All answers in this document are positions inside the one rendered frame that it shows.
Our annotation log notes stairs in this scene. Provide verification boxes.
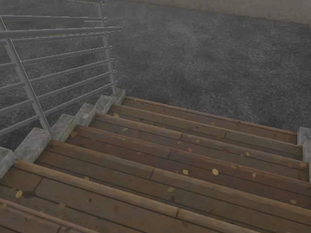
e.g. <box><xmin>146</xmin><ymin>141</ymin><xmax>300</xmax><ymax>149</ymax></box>
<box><xmin>0</xmin><ymin>96</ymin><xmax>311</xmax><ymax>233</ymax></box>

